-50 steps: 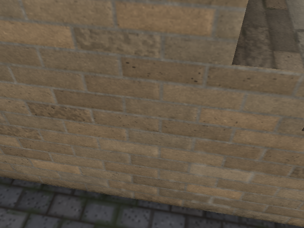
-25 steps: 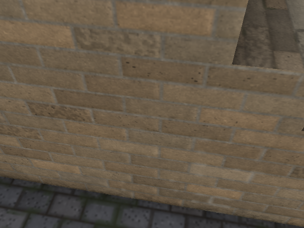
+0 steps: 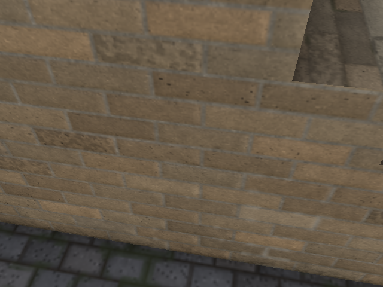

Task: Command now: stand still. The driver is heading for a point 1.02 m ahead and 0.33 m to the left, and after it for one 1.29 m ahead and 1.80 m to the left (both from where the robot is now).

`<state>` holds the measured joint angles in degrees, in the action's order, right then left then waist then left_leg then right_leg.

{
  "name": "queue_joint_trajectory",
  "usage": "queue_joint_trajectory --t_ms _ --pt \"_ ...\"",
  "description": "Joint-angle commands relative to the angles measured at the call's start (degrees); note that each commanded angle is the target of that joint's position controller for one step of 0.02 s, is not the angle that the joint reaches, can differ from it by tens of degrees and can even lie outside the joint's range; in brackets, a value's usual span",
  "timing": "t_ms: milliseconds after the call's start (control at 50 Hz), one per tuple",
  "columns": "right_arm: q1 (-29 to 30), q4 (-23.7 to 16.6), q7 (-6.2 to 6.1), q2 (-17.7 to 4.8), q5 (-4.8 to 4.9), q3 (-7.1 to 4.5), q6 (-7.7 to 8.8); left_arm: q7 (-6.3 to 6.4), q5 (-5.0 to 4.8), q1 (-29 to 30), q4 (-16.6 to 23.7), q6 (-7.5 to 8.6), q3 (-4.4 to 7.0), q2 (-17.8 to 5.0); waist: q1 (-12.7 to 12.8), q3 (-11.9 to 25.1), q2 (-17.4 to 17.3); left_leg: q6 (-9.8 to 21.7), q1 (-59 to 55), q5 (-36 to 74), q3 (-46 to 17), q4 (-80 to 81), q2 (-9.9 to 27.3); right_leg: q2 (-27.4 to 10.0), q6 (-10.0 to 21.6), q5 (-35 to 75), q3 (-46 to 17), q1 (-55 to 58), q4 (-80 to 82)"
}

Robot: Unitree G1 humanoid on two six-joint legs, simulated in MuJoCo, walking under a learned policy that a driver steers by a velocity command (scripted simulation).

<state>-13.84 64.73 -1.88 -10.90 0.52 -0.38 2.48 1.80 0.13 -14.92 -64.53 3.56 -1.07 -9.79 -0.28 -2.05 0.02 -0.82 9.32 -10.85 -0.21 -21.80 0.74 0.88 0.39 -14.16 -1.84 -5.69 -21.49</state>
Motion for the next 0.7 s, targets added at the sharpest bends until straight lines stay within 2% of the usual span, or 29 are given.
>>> queue_joint_trajectory --t_ms 20,260,280,300,320,340,360,380,400,420,440,460,480,500,520,540,580,700 --pt "-2.4 -1.0 -0.13 -5.4 0.01 -0.79 0.32 0.12 -0.02 -2.8 0.9 0.32 0.71 -4.9 0.0 -1.4 0.3 1.3 -0.9 6.9 -4.2 2.9 5.1 -6.0 1.5 7.7 -4.6 -3.7 4.2" --pt "-2.4 -1.0 -0.13 -5.4 0.01 -0.79 0.33 0.11 -0.02 -2.8 0.9 0.32 0.71 -4.9 0.0 -1.4 0.3 1.2 -0.9 7.0 -4.2 2.9 5.1 -6.0 1.5 7.7 -4.5 -3.7 4.2" --pt "-2.4 -1.7 0.20 -8.6 0.54 -2.11 -0.37 -0.35 0.64 -2.1 2.9 -0.07 2.25 -9.2 0.9 6.0 1.0 2.6 -0.7 -21.3 -2.0 0.1 0.4 -3.9 3.9 -22.8 -5.5 -2.0 4.6" --pt "0.9 -3.4 0.65 -8.7 -0.63 -2.36 -0.82 -0.59 1.22 -2.0 3.2 -0.70 3.05 -11.0 1.7 -2.0 3.4 2.5 6.9 -25.5 -1.1 -2.7 -0.2 -5.5 5.3 -31.5 -8.9 -6.0 7.6" --pt "2.7 -4.8 1.05 -4.5 -1.42 -1.47 -0.71 -0.48 1.01 -3.6 2.6 -1.00 3.34 -10.4 2.5 -6.0 7.6 1.6 11.0 -18.0 1.8 -7.6 -1.4 -9.0 7.1 -32.1 -14.0 -6.1 11.5" --pt "3.3 -5.4 1.16 -1.7 -1.82 -0.65 -0.12 -0.18 0.37 -4.7 2.0 -1.00 3.31 -9.1 2.8 -8.0 9.0 1.3 13.7 -10.0 2.8 -10.6 -1.0 -12.4 8.6 -28.1 -17.8 -5.2 14.3" --pt "2.8 -5.6 1.00 -1.4 -1.68 -0.44 0.80 0.09 0.06 -4.0 2.0 -0.70 3.14 -7.8 2.2 -8.6 7.6 1.4 12.7 -6.4 1.6 -10.5 0.9 -13.5 8.9 -18.4 -17.5 -5.7 14.1" --pt "0.3 -5.0 0.85 -1.5 -1.15 -0.30 1.45 0.17 0.32 -1.9 2.5 -0.48 2.87 -7.1 0.5 -6.4 5.9 1.8 9.3 -6.2 1.1 -6.9 1.3 -12.7 8.5 -11.3 -15.0 -5.8 12.1" --pt "-3.1 -4.3 0.46 -0.3 -0.94 0.23 1.63 0.02 0.15 -0.1 3.1 -0.16 2.67 -7.5 -1.6 -4.4 5.1 2.4 2.0 -6.6 1.1 -0.6 1.4 -11.7 7.9 -6.0 -12.4 -8.3 8.5" --pt "-4.4 -3.9 0.03 -2.1 -1.06 0.01 1.92 -0.17 -0.22 1.0 3.2 0.28 2.41 -6.6 -2.5 -4.1 3.8 2.3 -3.1 -4.1 -0.5 3.3 1.9 -8.8 6.0 -0.3 -9.5 -10.2 5.0" --pt "-3.2 -3.6 -0.25 -6.8 -0.79 -0.93 2.13 -0.31 -0.30 2.0 3.6 0.68 1.80 -4.2 -1.2 -5.1 -1.0 2.6 -2.8 2.3 -5.7 3.7 4.7 -4.3 2.6 2.8 -4.2 -10.9 2.8" --pt "-2.8 -3.3 -0.51 -8.0 -0.20 -1.10 2.10 -0.20 0.00 0.2 3.6 0.88 1.39 -3.5 0.6 -3.6 -4.7 3.7 -3.4 9.8 -7.6 4.1 6.3 -3.7 0.8 3.8 -2.6 -8.2 2.6" --pt "-2.4 -3.3 -0.60 -6.6 -0.03 -0.71 2.19 0.16 0.06 -1.0 2.9 0.89 1.37 -4.4 1.1 -2.4 -4.0 4.4 -5.3 18.9 -7.4 3.1 7.1 -4.1 0.1 5.8 -2.6 -6.3 2.8" --pt "-2.5 -3.2 -0.68 -6.3 0.04 -0.65 2.25 0.50 -0.14 -2.0 2.4 0.88 1.44 -5.4 1.1 -1.0 -3.4 4.5 -7.2 26.3 -6.5 1.8 7.2 -4.2 -0.1 8.2 -2.6 -4.9 2.5" --pt "-2.2 -3.6 -0.57 -6.4 -0.14 -0.56 2.16 0.56 -0.26 -2.5 2.1 0.93 1.78 -6.8 1.3 0.9 -3.4 4.1 -8.7 31.0 -6.0 1.1 7.2 -4.2 -0.3 10.0 -2.4 -3.7 2.1" --pt "-2.1 -3.6 -0.58 -6.9 -0.03 -0.69 2.12 0.64 -0.35 -2.6 2.0 0.92 1.74 -6.9 1.3 2.5 -3.7 4.0 -9.8 34.1 -5.5 0.5 7.1 -4.5 -0.2 11.8 -2.2 -2.6 1.6" --pt "-1.9 -3.3 -0.64 -7.1 0.17 -0.77 1.82 0.76 -0.51 -2.6 1.9 0.76 1.34 -6.1 1.3 3.9 -3.3 3.9 -10.7 35.4 -4.8 0.2 6.9 -4.7 -0.3 12.9 -1.8 -1.7 1.3" --pt "0.5 -3.3 -0.79 -7.4 0.41 -0.83 0.99 1.27 -0.25 -0.8 1.7 0.27 0.75 -6.8 1.2 3.5 -1.2 4.0 -9.5 32.6 -4.2 0.6 6.6 -5.9 -0.4 15.8 -2.1 -0.1 1.9"
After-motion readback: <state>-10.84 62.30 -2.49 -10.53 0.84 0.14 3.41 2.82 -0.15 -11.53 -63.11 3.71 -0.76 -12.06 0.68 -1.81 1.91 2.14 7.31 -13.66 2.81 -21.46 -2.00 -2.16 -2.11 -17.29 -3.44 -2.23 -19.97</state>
